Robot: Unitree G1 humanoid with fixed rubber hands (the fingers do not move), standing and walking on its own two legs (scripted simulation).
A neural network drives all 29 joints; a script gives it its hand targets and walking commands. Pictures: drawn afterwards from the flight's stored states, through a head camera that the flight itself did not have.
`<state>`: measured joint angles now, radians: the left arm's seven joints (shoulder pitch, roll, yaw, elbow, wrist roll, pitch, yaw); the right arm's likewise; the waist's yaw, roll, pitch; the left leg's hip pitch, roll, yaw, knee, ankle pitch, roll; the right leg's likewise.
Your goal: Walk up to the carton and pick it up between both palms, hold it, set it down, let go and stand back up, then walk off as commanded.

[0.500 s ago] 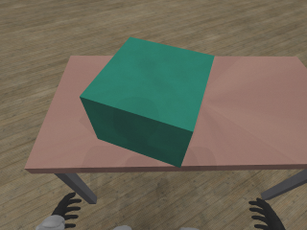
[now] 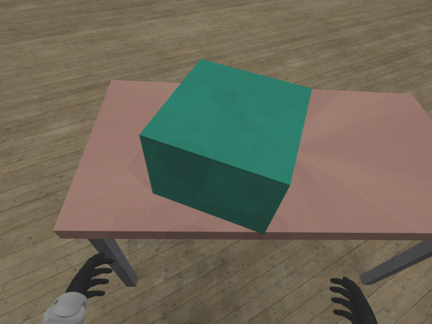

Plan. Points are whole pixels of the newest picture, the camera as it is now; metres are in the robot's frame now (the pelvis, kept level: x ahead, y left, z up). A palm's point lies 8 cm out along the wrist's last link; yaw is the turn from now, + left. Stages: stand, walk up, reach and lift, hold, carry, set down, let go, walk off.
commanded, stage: reach and lift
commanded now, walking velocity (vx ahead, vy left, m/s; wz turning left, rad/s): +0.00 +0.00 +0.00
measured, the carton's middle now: (230, 142) +0.53 -0.01 -0.01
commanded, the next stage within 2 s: none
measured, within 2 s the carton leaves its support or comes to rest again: neither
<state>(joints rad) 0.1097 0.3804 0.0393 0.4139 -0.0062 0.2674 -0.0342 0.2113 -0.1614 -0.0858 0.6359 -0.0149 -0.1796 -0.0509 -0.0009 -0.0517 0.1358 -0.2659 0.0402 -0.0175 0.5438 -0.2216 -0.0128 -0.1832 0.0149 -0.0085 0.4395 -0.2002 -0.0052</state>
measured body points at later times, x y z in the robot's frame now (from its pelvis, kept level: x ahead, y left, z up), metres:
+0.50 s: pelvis +0.02 -0.01 +0.00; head +0.06 +0.02 +0.45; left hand +0.23 +0.29 -0.04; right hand +0.18 -0.25 -0.03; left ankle +0.05 +0.12 -0.74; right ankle +0.03 -0.14 -0.74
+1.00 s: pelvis +0.03 -0.01 +0.00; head +0.07 +0.02 +0.45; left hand +0.24 +0.29 -0.01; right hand +0.20 -0.22 -0.01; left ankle +0.05 +0.12 -0.74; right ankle +0.03 -0.14 -0.74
